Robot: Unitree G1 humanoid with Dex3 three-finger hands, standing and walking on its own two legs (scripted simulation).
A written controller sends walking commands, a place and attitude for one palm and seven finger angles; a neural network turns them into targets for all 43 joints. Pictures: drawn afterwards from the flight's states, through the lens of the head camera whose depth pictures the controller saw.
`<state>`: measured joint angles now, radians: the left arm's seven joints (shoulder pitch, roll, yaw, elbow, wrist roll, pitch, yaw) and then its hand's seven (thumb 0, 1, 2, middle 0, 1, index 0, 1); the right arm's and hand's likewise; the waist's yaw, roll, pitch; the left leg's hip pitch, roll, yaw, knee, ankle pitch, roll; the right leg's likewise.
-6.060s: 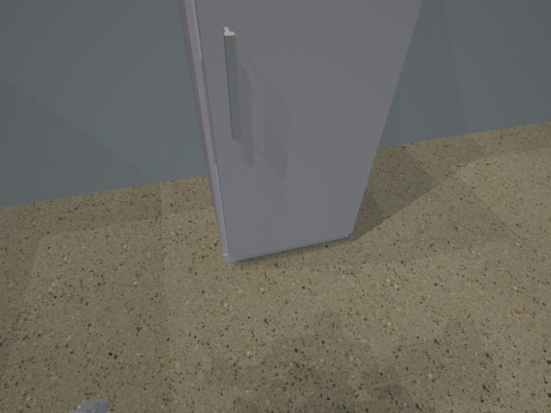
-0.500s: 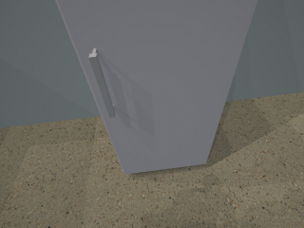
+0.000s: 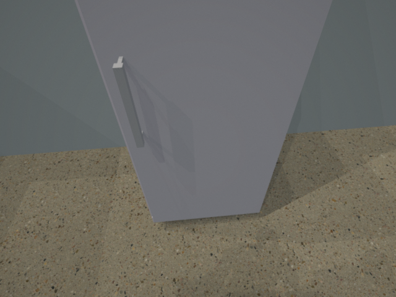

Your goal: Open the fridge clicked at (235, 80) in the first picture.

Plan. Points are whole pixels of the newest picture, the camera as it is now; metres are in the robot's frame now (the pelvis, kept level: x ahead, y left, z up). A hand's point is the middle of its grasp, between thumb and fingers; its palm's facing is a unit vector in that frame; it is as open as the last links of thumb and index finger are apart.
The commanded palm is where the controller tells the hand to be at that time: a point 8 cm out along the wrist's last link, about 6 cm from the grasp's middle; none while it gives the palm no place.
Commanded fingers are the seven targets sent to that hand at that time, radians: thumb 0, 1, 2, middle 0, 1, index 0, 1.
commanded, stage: look again from close up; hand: left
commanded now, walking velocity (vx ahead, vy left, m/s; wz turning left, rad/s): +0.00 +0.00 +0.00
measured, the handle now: (131, 106) +0.57 +0.22 +0.08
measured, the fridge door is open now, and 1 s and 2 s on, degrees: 0 0 0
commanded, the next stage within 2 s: shuffle to correct the standing spot in 0.80 s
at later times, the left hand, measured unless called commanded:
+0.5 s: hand out of the picture +0.03 +0.20 -0.17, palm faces +0.02 -0.97 -0.23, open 7.4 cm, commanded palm none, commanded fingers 0.00 0.90 0.90 -0.20 -0.30 -0.20 -0.30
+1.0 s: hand out of the picture +0.05 +0.21 -0.17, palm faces +0.02 -0.97 -0.23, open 7.4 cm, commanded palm none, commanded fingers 0.00 0.90 0.90 -0.20 -0.30 -0.20 -0.30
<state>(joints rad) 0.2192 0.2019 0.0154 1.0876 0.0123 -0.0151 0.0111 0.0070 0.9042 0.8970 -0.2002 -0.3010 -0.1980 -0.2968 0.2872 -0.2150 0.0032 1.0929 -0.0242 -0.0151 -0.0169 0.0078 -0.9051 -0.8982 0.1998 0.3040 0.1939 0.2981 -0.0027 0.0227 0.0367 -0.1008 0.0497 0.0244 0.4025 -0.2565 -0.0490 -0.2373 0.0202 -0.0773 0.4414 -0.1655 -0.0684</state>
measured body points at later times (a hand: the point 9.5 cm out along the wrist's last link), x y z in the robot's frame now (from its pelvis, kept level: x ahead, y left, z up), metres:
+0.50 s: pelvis +0.00 +0.01 +0.00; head +0.01 +0.00 +0.45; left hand +0.03 +0.25 -0.15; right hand -0.02 -0.22 -0.16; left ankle -0.02 +0.15 -0.74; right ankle +0.05 -0.07 -0.74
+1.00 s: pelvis +0.02 +0.02 +0.00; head +0.03 +0.01 +0.45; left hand +0.05 +0.26 -0.15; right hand +0.03 -0.22 -0.16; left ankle -0.02 +0.15 -0.74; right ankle +0.05 -0.07 -0.74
